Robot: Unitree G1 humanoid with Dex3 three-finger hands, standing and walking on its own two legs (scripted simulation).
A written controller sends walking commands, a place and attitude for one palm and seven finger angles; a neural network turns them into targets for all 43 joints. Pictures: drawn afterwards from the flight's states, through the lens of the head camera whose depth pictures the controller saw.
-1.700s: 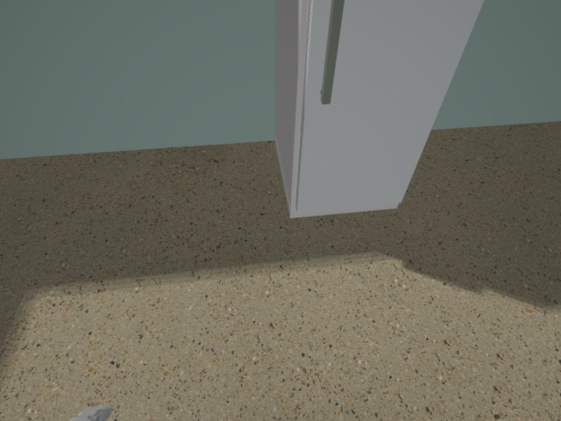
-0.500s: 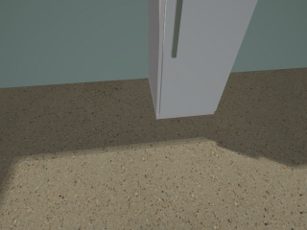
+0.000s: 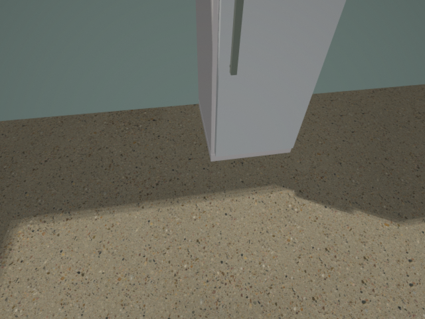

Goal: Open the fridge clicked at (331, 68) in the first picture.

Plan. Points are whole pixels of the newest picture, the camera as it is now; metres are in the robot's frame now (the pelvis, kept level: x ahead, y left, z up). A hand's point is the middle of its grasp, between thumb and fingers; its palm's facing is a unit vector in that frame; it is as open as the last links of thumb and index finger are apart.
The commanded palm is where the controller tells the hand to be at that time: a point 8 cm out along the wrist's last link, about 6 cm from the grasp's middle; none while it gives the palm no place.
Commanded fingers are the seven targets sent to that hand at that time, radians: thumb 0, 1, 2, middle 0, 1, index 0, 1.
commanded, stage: walk to a spot facing it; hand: left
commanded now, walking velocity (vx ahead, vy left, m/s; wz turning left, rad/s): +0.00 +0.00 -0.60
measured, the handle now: (236, 13) +1.08 -0.01 +0.13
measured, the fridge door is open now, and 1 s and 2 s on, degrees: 0 0 0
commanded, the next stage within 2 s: turn to face it in 1.96 s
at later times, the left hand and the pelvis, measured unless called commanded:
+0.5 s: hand out of the picture +0.05 +0.17 -0.17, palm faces -0.18 -0.96 -0.22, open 7.4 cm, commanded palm none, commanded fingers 0.00 0.90 0.90 -0.20 -0.30 -0.20 -0.30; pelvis -0.02 -0.01 +0.00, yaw -15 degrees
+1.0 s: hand (175, 269) +0.26 +0.11 -0.17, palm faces -0.57 -0.81 -0.15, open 7.4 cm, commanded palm none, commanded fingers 0.00 0.90 0.90 -0.20 -0.30 -0.20 -0.30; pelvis +0.07 +0.00 +0.00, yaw -35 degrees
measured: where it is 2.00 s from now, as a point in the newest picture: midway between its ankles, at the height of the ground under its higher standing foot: (273, 299)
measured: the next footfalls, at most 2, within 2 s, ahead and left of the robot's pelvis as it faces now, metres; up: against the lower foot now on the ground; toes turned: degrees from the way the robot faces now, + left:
left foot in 0.64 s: +0.05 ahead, +0.12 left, +0.00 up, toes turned -19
right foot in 1.18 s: +0.16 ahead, -0.22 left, +0.00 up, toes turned -48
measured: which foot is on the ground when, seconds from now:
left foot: down 0.00-0.22, up 0.24-0.62, down 0.64-1.00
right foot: down 0.00-0.64, up 0.66-1.00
